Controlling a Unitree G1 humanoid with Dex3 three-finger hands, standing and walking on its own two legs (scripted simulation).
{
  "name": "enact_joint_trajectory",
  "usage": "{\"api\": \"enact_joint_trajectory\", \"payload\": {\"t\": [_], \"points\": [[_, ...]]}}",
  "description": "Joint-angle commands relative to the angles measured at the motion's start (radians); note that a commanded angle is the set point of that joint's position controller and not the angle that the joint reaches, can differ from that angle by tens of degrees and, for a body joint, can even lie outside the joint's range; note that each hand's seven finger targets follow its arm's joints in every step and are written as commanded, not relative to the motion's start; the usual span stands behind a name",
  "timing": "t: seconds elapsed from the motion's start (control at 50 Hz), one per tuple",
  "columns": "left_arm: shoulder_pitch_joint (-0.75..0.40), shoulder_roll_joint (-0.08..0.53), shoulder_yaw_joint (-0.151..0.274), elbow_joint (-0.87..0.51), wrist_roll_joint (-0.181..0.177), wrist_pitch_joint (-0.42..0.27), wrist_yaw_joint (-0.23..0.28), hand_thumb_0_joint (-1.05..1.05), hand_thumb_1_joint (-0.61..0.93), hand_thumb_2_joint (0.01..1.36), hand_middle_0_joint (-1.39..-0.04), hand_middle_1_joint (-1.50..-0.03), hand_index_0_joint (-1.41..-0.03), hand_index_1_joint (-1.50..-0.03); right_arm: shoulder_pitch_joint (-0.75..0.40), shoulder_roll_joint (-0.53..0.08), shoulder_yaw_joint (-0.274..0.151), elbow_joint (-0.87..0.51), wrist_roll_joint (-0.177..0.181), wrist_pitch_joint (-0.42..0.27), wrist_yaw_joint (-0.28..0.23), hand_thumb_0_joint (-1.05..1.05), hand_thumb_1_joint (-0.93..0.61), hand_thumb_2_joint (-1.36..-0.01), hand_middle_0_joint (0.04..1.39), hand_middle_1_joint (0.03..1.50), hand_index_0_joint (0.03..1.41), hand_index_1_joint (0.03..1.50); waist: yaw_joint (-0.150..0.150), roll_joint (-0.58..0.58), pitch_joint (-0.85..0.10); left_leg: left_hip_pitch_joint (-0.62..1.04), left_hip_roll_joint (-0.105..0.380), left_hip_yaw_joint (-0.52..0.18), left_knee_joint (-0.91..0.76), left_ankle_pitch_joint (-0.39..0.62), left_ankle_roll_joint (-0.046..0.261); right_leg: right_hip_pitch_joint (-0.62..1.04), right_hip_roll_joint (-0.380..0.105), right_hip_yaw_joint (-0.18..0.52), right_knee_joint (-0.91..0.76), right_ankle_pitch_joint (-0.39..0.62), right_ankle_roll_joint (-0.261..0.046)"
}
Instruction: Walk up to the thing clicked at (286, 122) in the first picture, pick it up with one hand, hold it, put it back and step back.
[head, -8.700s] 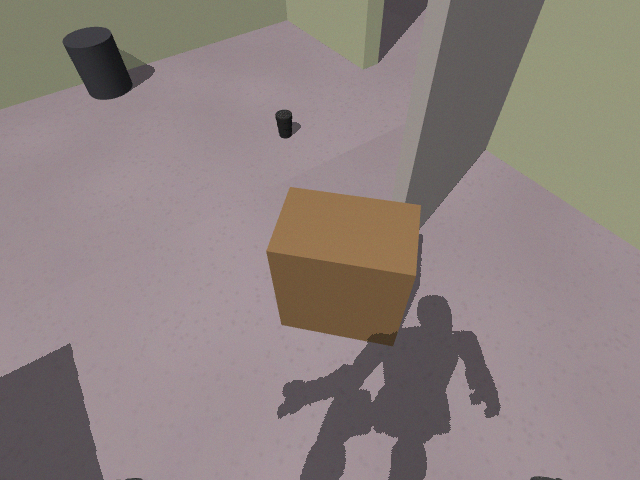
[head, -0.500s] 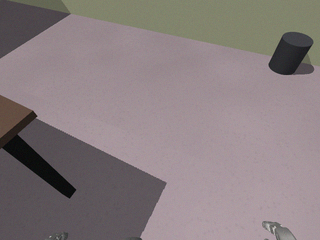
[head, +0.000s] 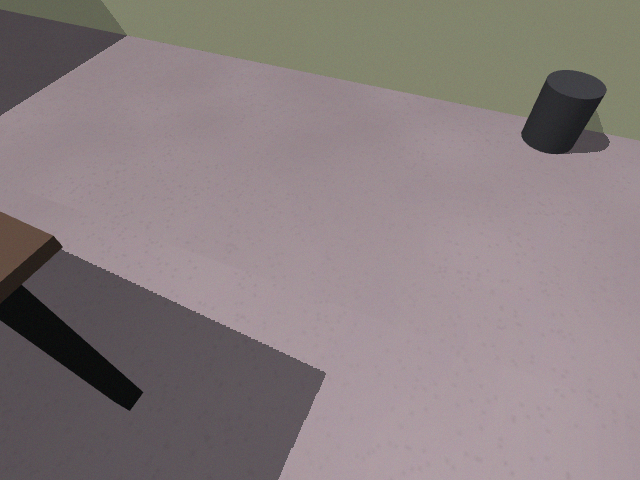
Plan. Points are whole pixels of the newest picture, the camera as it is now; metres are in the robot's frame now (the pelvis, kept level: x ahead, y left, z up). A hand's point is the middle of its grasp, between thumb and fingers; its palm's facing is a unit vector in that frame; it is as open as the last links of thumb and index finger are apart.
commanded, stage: stand
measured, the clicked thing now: out of the picture +0.52 -1.32 -0.72
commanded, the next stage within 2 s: none
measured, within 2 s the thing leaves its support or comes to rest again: neither
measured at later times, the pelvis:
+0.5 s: pelvis +0.02 -0.01 +0.00, yaw +0 degrees
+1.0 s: pelvis +0.02 -0.01 +0.00, yaw +0 degrees
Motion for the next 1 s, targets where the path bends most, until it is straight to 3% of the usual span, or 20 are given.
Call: {"api": "enact_joint_trajectory", "payload": {"t": [0.0, 0.06, 0.18, 0.22, 0.3, 0.4, 0.48, 0.66, 0.74, 0.82, 0.92, 0.98], "points": [[-0.042, 0.222, 0.037, -0.063, -0.004, -0.028, 0.016, 0.0, 0.9, 0.9, -0.2, -0.3, -0.2, -0.3, -0.061, -0.212, -0.04, -0.067, 0.001, -0.032, -0.019, 0.0, -0.9, -0.9, 0.2, 0.3, 0.2, 0.3, 0.006, 0.008, -0.086, 0.041, 0.119, -0.105, -0.052, 0.044, 0.026, 0.002, -0.104, 0.101, -0.069, 0.046, -0.034], [-0.042, 0.225, 0.038, -0.064, -0.007, -0.028, 0.018, 0.0, 0.9, 0.9, -0.2, -0.3, -0.2, -0.3, -0.053, -0.207, -0.037, -0.065, 0.002, -0.03, -0.021, 0.0, -0.9, -0.9, 0.2, 0.3, 0.2, 0.3, 0.001, -0.009, -0.097, 0.062, 0.12, -0.098, -0.036, 0.118, 0.027, 0.011, -0.104, 0.097, -0.07, 0.099, -0.03], [-0.037, 0.214, 0.036, -0.066, -0.007, -0.022, 0.018, 0.0, 0.9, 0.9, -0.2, -0.3, -0.2, -0.3, -0.061, -0.214, -0.037, -0.066, 0.001, -0.024, -0.022, 0.0, -0.9, -0.9, 0.2, 0.3, 0.2, 0.3, 0.004, 0.014, -0.068, 0.037, 0.115, -0.095, -0.05, 0.016, 0.023, 0.0, -0.101, 0.098, -0.087, 0.033, -0.03], [-0.046, 0.223, 0.04, -0.068, -0.007, -0.021, 0.019, 0.0, 0.9, 0.9, -0.2, -0.3, -0.2, -0.3, -0.064, -0.206, -0.035, -0.068, 0.0, -0.024, -0.022, 0.0, -0.9, -0.9, 0.2, 0.3, 0.2, 0.3, 0.003, -0.002, -0.065, 0.034, 0.115, -0.095, -0.051, 0.025, 0.022, 0.002, -0.103, 0.101, -0.084, 0.034, -0.033], [-0.04, 0.215, 0.039, -0.069, -0.007, -0.02, 0.017, 0.0, 0.9, 0.9, -0.2, -0.3, -0.2, -0.3, -0.063, -0.21, -0.033, -0.068, 0.0, -0.029, -0.023, 0.0, -0.9, -0.9, 0.2, 0.3, 0.2, 0.3, 0.008, 0.002, -0.075, 0.036, 0.119, -0.097, -0.053, 0.07, 0.021, 0.021, -0.101, 0.094, -0.076, 0.061, -0.032], [-0.04, 0.221, 0.043, -0.073, -0.008, -0.024, 0.02, 0.0, 0.9, 0.9, -0.2, -0.3, -0.2, -0.3, -0.061, -0.211, -0.035, -0.071, 0.002, -0.029, -0.025, 0.0, -0.9, -0.9, 0.2, 0.3, 0.2, 0.3, 0.005, -0.012, -0.11, 0.094, 0.127, -0.087, -0.022, 0.188, 0.026, 0.039, -0.108, 0.091, -0.068, 0.175, -0.031], [-0.041, 0.217, 0.044, -0.079, -0.008, -0.023, 0.021, 0.0, 0.9, 0.9, -0.2, -0.3, -0.2, -0.3, -0.068, -0.208, -0.035, -0.075, 0.003, -0.029, -0.028, 0.0, -0.9, -0.9, 0.2, 0.3, 0.2, 0.3, 0.008, 0.001, -0.116, 0.096, 0.129, -0.082, -0.017, 0.223, 0.026, 0.06, -0.11, 0.088, -0.063, 0.222, -0.031], [-0.042, 0.218, 0.048, -0.081, -0.006, -0.019, 0.022, 0.0, 0.9, 0.9, -0.2, -0.3, -0.2, -0.3, -0.065, -0.208, -0.033, -0.08, 0.004, -0.025, -0.031, 0.0, -0.9, -0.9, 0.2, 0.3, 0.2, 0.3, 0.006, -0.002, -0.102, 0.1, 0.129, -0.076, -0.023, 0.213, 0.023, 0.06, -0.108, 0.085, -0.074, 0.216, -0.03], [-0.051, 0.215, 0.048, -0.081, -0.006, -0.015, 0.022, 0.0, 0.9, 0.9, -0.2, -0.3, -0.2, -0.3, -0.066, -0.21, -0.033, -0.079, 0.001, -0.023, -0.031, 0.0, -0.9, -0.9, 0.2, 0.3, 0.2, 0.3, 0.009, 0.005, -0.074, 0.074, 0.128, -0.082, -0.044, 0.141, 0.024, 0.052, -0.103, 0.086, -0.084, 0.129, -0.032], [-0.041, 0.216, 0.047, -0.082, -0.005, -0.017, 0.02, 0.0, 0.9, 0.9, -0.2, -0.3, -0.2, -0.3, -0.07, -0.208, -0.032, -0.082, 0.003, -0.026, -0.029, 0.0, -0.9, -0.9, 0.2, 0.3, 0.2, 0.3, 0.011, 0.001, -0.083, 0.09, 0.127, -0.081, -0.042, 0.15, 0.024, 0.044, -0.103, 0.089, -0.085, 0.134, -0.033], [-0.042, 0.217, 0.047, -0.082, -0.004, -0.015, 0.019, 0.0, 0.9, 0.9, -0.2, -0.3, -0.2, -0.3, -0.063, -0.209, -0.033, -0.082, 0.001, -0.024, -0.029, 0.0, -0.9, -0.9, 0.2, 0.3, 0.2, 0.3, 0.007, 0.002, -0.062, 0.067, 0.12, -0.081, -0.057, 0.064, 0.024, 0.025, -0.102, 0.09, -0.1, 0.067, -0.032], [-0.038, 0.218, 0.046, -0.082, -0.004, -0.016, 0.019, 0.0, 0.9, 0.9, -0.2, -0.3, -0.2, -0.3, -0.065, -0.208, -0.033, -0.083, 0.002, -0.025, -0.026, 0.0, -0.9, -0.9, 0.2, 0.3, 0.2, 0.3, 0.009, -0.012, -0.067, 0.084, 0.125, -0.089, -0.054, 0.095, 0.026, 0.024, -0.1, 0.086, -0.092, 0.079, -0.033]]}}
